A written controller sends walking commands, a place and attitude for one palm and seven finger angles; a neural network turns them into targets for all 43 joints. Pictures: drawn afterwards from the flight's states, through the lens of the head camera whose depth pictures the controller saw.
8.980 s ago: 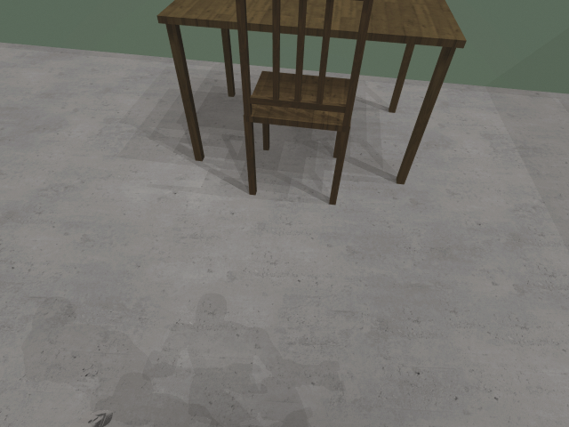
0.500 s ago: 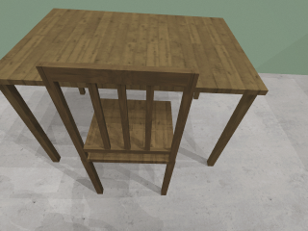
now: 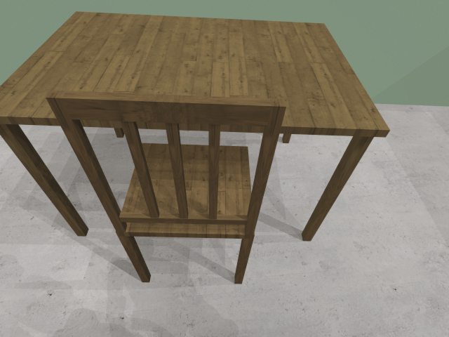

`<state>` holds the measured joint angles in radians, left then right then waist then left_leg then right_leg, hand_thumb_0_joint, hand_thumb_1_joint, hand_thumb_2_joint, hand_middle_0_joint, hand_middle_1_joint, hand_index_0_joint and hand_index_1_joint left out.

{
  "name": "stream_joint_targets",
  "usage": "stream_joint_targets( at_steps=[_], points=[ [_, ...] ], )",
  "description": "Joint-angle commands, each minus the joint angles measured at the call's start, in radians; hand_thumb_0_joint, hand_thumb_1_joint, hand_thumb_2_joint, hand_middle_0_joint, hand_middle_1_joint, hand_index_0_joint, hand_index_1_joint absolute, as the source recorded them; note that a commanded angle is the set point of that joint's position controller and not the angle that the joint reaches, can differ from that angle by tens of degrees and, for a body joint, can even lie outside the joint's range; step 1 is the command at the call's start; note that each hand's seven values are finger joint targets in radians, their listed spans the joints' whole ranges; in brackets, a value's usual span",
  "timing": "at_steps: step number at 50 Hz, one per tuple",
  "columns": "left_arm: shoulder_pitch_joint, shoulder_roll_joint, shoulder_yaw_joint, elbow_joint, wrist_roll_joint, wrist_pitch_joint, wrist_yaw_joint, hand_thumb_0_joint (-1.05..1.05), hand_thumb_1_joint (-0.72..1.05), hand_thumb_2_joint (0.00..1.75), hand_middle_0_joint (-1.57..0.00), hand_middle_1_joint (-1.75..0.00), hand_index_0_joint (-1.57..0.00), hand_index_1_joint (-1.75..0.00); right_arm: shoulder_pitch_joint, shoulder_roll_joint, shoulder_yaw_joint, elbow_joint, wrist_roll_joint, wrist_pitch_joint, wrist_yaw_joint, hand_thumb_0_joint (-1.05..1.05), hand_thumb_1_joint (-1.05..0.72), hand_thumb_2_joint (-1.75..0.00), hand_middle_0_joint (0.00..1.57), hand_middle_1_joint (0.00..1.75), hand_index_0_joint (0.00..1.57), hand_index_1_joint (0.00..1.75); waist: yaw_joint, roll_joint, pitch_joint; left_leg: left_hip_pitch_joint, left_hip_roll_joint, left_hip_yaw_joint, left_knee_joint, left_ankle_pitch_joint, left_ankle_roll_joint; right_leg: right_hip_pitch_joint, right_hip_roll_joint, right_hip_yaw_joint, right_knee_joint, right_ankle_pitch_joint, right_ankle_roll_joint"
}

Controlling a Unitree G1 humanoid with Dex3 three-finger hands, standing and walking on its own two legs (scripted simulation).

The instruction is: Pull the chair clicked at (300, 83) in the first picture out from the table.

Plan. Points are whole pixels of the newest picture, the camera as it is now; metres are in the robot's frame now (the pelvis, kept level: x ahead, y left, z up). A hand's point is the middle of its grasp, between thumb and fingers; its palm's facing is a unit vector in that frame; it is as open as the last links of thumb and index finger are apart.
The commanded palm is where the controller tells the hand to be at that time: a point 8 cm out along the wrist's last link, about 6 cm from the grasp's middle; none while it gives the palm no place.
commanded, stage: look again from close up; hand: left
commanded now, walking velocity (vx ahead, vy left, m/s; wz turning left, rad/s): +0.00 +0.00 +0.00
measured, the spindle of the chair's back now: (179, 177) +0.48 +0.14 -0.05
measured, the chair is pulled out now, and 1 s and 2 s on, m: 0.00 0.00 0.00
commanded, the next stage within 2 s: shuffle to correct the standing spot in 0.60 s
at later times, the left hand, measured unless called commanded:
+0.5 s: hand out of the picture -0.04 +0.15 -0.18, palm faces +0.03 -0.99 -0.17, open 7.4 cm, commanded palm none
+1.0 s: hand out of the picture -0.04 +0.13 -0.18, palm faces +0.04 -0.99 -0.16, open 7.4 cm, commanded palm none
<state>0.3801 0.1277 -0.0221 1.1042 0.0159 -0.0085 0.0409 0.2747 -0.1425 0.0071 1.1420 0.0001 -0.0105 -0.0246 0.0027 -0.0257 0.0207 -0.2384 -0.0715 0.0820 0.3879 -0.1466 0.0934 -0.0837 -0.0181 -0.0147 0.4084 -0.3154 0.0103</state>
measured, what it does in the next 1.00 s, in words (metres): stands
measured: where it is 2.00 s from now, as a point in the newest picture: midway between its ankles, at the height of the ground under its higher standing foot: outside the picture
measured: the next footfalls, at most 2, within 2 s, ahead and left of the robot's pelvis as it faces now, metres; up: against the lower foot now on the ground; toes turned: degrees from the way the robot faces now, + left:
none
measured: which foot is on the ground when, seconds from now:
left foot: down 0.00-1.00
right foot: down 0.00-1.00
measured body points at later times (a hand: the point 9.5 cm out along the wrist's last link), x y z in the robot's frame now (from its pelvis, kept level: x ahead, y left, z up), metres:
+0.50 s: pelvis +0.00 -0.01 +0.00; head +0.00 +0.00 +0.45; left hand -0.04 +0.21 -0.16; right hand -0.01 -0.23 -0.16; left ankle +0.04 +0.06 -0.74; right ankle -0.06 -0.12 -0.74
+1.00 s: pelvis +0.02 -0.03 +0.00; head +0.03 -0.03 +0.45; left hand -0.04 +0.18 -0.16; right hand -0.01 -0.24 -0.17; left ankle +0.04 +0.06 -0.74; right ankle -0.06 -0.12 -0.74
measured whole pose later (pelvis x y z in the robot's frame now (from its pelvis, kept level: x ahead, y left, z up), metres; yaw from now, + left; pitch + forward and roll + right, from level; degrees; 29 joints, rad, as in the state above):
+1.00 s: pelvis +0.02 -0.03 +0.00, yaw +1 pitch +1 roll +1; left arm 0.41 0.13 -0.01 1.12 0.02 -0.01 0.02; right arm 0.32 -0.13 -0.02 1.16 -0.01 -0.01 -0.02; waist 0.00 -0.03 -0.01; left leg -0.27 -0.06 0.07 0.45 -0.20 0.06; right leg -0.11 0.00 -0.03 0.48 -0.38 -0.03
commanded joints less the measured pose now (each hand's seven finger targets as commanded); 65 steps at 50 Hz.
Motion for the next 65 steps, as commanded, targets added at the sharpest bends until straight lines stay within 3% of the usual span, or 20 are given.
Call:
stream_joint_targets(
  at_steps=[1, 13, 22, 25, 31, 35, 37, 42, 46, 49, 51, 53, 55, 56, 57, 58, 59, 60, 63, 65],
  points=[
    [0.109, 0.086, 0.013, -0.006, 0.002, -0.012, 0.01, 0.0, 0.9, 0.9, -0.2, -0.3, -0.2, -0.3, 0.051, -0.096, -0.013, -0.033, 0.004, -0.014, -0.002, 0.0, -0.9, -0.9, 0.2, 0.3, 0.2, 0.3, 0.005, 0.006, 0.055, 0.103, 0.169, -0.182, -0.089, 0.005, -0.028, -0.151, -0.086, 0.055, -0.093, 0.09, -0.034],
    [0.1, 0.088, 0.014, -0.007, 0.002, -0.009, 0.011, 0.0, 0.9, 0.9, -0.2, -0.3, -0.2, -0.3, 0.055, -0.102, -0.012, -0.034, 0.001, -0.014, -0.004, 0.0, -0.9, -0.9, 0.2, 0.3, 0.2, 0.3, 0.003, 0.014, 0.065, 0.101, 0.167, -0.186, -0.086, 0.028, -0.032, -0.144, -0.088, 0.055, -0.094, 0.096, -0.035],
    [0.095, 0.093, 0.015, -0.011, 0.002, -0.007, 0.008, 0.0, 0.9, 0.9, -0.2, -0.3, -0.2, -0.3, 0.052, -0.107, -0.013, -0.037, 0.001, -0.008, -0.002, 0.0, -0.9, -0.9, 0.2, 0.3, 0.2, 0.3, 0.005, 0.013, 0.097, 0.069, 0.164, -0.193, -0.109, -0.061, -0.036, -0.159, -0.084, 0.056, -0.1, 0.05, -0.038],
    [0.103, 0.092, 0.017, -0.009, 0.001, -0.007, 0.008, 0.0, 0.9, 0.9, -0.2, -0.3, -0.2, -0.3, 0.062, -0.105, -0.015, -0.035, 0.001, -0.011, -0.003, 0.0, -0.9, -0.9, 0.2, 0.3, 0.2, 0.3, 0.005, 0.029, 0.051, 0.098, 0.168, -0.201, -0.107, -0.036, -0.034, -0.146, -0.083, 0.051, -0.09, 0.063, -0.038],
    [0.1, 0.09, 0.015, -0.009, 0.0, -0.01, 0.008, 0.0, 0.9, 0.9, -0.2, -0.3, -0.2, -0.3, 0.058, -0.098, -0.013, -0.033, 0.004, -0.009, -0.004, 0.0, -0.9, -0.9, 0.2, 0.3, 0.2, 0.3, 0.006, -0.007, 0.077, 0.091, 0.166, -0.188, -0.093, -0.018, -0.033, -0.157, -0.084, 0.055, -0.103, 0.069, -0.039],
    [0.105, 0.085, 0.014, -0.006, -0.001, -0.011, 0.01, 0.0, 0.9, 0.9, -0.2, -0.3, -0.2, -0.3, 0.064, -0.099, -0.013, -0.031, 0.002, -0.01, -0.004, 0.0, -0.9, -0.9, 0.2, 0.3, 0.2, 0.3, 0.002, 0.007, 0.061, 0.103, 0.165, -0.184, -0.082, 0.004, -0.036, -0.157, -0.088, 0.061, -0.098, 0.084, -0.041],
    [0.111, 0.08, 0.012, 0.004, -0.002, -0.012, 0.006, 0.0, 0.9, 0.9, -0.2, -0.3, -0.2, -0.3, 0.069, -0.095, -0.013, -0.017, 0.0, -0.008, -0.004, 0.0, -0.9, -0.9, 0.2, 0.3, 0.2, 0.3, -0.002, 0.003, 0.062, 0.098, 0.164, -0.183, -0.088, -0.089, -0.036, -0.154, -0.078, 0.056, -0.109, 0.022, -0.041],
    [0.119, 0.074, 0.019, 0.002, 0.009, 0.0, -0.004, 0.0, 0.9, 0.9, -0.2, -0.3, -0.2, -0.3, 0.081, -0.119, -0.032, -0.006, -0.007, 0.003, -0.002, 0.0, -0.9, -0.9, 0.2, 0.3, 0.2, 0.3, -0.002, 0.051, 0.125, -0.002, 0.197, -0.254, -0.161, -0.406, -0.013, -0.195, -0.033, 0.014, -0.027, -0.133, -0.049],
    [0.134, 0.069, 0.021, 0.005, 0.01, -0.001, -0.009, 0.0, 0.9, 0.9, -0.2, -0.3, -0.2, -0.3, 0.091, -0.119, -0.042, -0.008, -0.006, -0.001, -0.003, 0.0, -0.9, -0.9, 0.2, 0.3, 0.2, 0.3, 0.004, 0.063, 0.123, -0.034, 0.222, -0.293, -0.172, -0.438, 0.014, -0.191, -0.019, -0.008, 0.017, -0.108, -0.054],
    [0.151, 0.066, 0.023, 0.011, 0.007, -0.011, -0.008, 0.0, 0.9, 0.9, -0.2, -0.3, -0.2, -0.3, 0.089, -0.105, -0.042, -0.014, -0.007, -0.009, -0.003, 0.0, -0.9, -0.9, 0.2, 0.3, 0.2, 0.3, 0.007, 0.028, 0.089, -0.027, 0.192, -0.243, -0.082, -0.31, 0.005, -0.157, -0.041, 0.025, -0.03, -0.072, -0.067],
    [0.16, 0.074, 0.027, 0.017, 0.003, -0.018, -0.005, 0.0, 0.9, 0.9, -0.2, -0.3, -0.2, -0.3, 0.076, -0.075, -0.036, -0.022, -0.004, -0.014, -0.004, 0.0, -0.9, -0.9, 0.2, 0.3, 0.2, 0.3, 0.011, -0.067, 0.1, -0.054, 0.146, -0.152, 0.041, -0.159, -0.011, -0.112, -0.073, 0.079, -0.097, -0.034, -0.087],
    [0.181, 0.092, 0.036, 0.027, 0.002, -0.021, 0.003, 0.0, 0.9, 0.9, -0.2, -0.3, -0.2, -0.3, 0.049, -0.057, -0.03, -0.035, -0.009, -0.026, -0.006, 0.0, -0.9, -0.9, 0.2, 0.3, 0.2, 0.3, 0.014, -0.141, 0.078, -0.134, 0.097, -0.051, 0.196, -0.044, -0.031, 0.005, -0.127, 0.139, -0.102, 0.216, -0.122],
    [0.189, 0.088, 0.037, 0.028, 0.0, -0.029, 0.011, 0.0, 0.9, 0.9, -0.2, -0.3, -0.2, -0.3, 0.026, -0.042, -0.02, -0.037, -0.012, -0.031, -0.011, 0.0, -0.9, -0.9, 0.2, 0.3, 0.2, 0.3, 0.015, -0.114, 0.077, -0.157, 0.088, -0.019, 0.261, -0.095, -0.046, 0.059, -0.176, 0.147, -0.048, 0.663, -0.143],
    [0.182, 0.083, 0.034, 0.026, -0.001, -0.031, 0.014, 0.0, 0.9, 0.9, -0.2, -0.3, -0.2, -0.3, 0.028, -0.033, -0.014, -0.028, -0.009, -0.028, -0.017, 0.0, -0.9, -0.9, 0.2, 0.3, 0.2, 0.3, 0.007, -0.067, 0.094, -0.136, 0.094, -0.015, 0.238, -0.106, -0.05, 0.051, -0.177, 0.124, -0.007, 0.867, -0.125],
    [0.157, 0.089, 0.03, 0.023, -0.004, -0.035, 0.017, 0.0, 0.9, 0.9, -0.2, -0.3, -0.2, -0.3, 0.062, -0.035, -0.01, -0.016, -0.006, -0.028, -0.023, 0.0, -0.9, -0.9, 0.2, 0.3, 0.2, 0.3, -0.021, -0.024, 0.055, -0.043, 0.093, -0.024, 0.164, -0.024, -0.046, 0.033, -0.158, 0.087, 0.058, 1.053, -0.091],
    [0.125, 0.1, 0.03, 0.013, -0.011, -0.038, 0.017, 0.0, 0.9, 0.9, -0.2, -0.3, -0.2, -0.3, 0.114, -0.051, -0.009, 0.004, -0.004, -0.031, -0.029, 0.0, -0.9, -0.9, 0.2, 0.3, 0.2, 0.3, -0.043, -0.002, 0.001, 0.068, 0.103, -0.038, 0.123, 0.203, -0.033, 0.011, -0.125, 0.046, 0.125, 1.129, -0.05],
    [0.112, 0.104, 0.031, -0.001, -0.018, -0.039, 0.017, 0.0, 0.9, 0.9, -0.2, -0.3, -0.2, -0.3, 0.141, -0.074, -0.012, 0.015, -0.003, -0.032, -0.037, 0.0, -0.9, -0.9, 0.2, 0.3, 0.2, 0.3, -0.042, 0.006, -0.035, 0.151, 0.128, -0.052, 0.157, 0.408, -0.015, -0.023, -0.107, 0.031, 0.146, 1.078, -0.017],
    [0.104, 0.102, 0.031, -0.005, -0.02, -0.036, 0.02, 0.0, 0.9, 0.9, -0.2, -0.3, -0.2, -0.3, 0.145, -0.084, -0.016, 0.016, 0.0, -0.03, -0.043, 0.0, -0.9, -0.9, 0.2, 0.3, 0.2, 0.3, -0.039, 0.037, -0.047, 0.197, 0.151, -0.066, 0.163, 0.516, -0.004, -0.051, -0.103, 0.026, 0.141, 0.973, -0.004],
    [0.069, 0.085, 0.035, -0.024, -0.013, -0.013, 0.022, 0.0, 0.9, 0.9, -0.2, -0.3, -0.2, -0.3, 0.093, -0.092, -0.026, -0.016, 0.005, -0.014, -0.044, 0.0, -0.9, -0.9, 0.2, 0.3, 0.2, 0.3, -0.01, 0.078, 0.068, 0.168, 0.202, -0.135, 0.086, 0.584, 0.001, -0.123, -0.082, 0.031, 0.049, 0.519, -0.014],
    [0.071, 0.093, 0.043, -0.039, -0.009, -0.005, 0.023, 0.0, 0.9, 0.9, -0.2, -0.3, -0.2, -0.3, 0.061, -0.096, -0.032, -0.052, 0.006, -0.008, -0.042, 0.0, -0.9, -0.9, 0.2, 0.3, 0.2, 0.3, 0.003, 0.068, 0.074, 0.156, 0.202, -0.149, 0.087, 0.584, -0.004, -0.118, -0.092, 0.039, 0.005, 0.481, -0.019]
  ],
)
